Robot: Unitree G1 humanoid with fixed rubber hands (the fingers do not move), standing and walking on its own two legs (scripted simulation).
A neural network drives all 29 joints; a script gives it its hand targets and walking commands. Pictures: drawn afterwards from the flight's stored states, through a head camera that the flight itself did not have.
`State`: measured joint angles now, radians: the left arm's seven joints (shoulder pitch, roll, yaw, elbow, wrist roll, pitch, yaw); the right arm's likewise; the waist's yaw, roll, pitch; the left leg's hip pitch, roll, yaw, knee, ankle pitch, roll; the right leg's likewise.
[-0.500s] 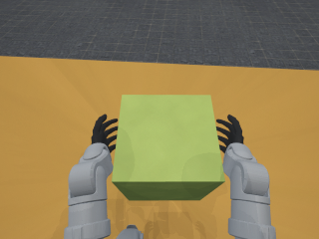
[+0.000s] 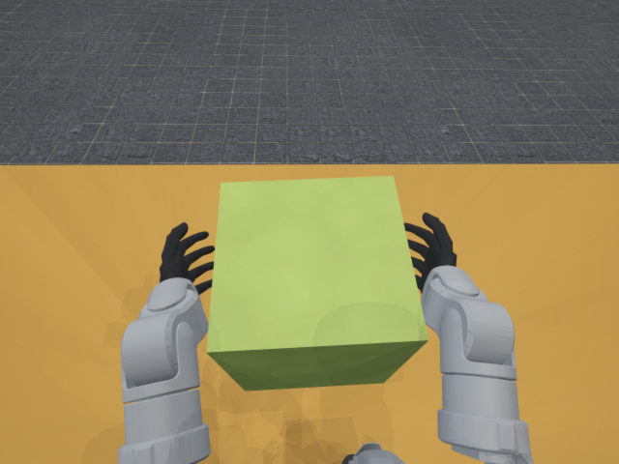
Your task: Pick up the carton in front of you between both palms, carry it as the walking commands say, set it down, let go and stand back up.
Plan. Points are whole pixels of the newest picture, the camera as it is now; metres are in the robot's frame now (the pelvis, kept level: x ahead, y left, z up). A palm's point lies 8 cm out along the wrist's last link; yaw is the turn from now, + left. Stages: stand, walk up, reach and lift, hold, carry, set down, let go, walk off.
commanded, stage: carry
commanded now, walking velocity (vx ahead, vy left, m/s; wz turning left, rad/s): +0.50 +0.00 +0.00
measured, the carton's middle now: (311, 294) +0.35 -0.01 +0.02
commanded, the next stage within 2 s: none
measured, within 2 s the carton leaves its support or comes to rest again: neither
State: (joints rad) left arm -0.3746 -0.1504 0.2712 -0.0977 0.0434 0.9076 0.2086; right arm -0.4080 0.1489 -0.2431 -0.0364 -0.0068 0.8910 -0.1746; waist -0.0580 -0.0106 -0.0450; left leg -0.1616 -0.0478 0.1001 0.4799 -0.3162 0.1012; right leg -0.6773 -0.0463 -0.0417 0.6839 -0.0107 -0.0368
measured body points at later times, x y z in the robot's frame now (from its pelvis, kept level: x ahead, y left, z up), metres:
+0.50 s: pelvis +0.33 -0.03 -0.04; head +0.37 -0.04 +0.41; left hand +0.67 +0.14 +0.04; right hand +0.68 -0.18 +0.03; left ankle +0.46 +0.10 -0.73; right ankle +0.22 -0.08 -0.77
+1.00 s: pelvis +0.67 -0.01 -0.07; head +0.69 +0.00 +0.38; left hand +1.01 +0.13 +0.01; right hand +1.00 -0.18 +0.02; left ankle +0.54 +0.04 -0.80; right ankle +0.81 -0.15 -0.77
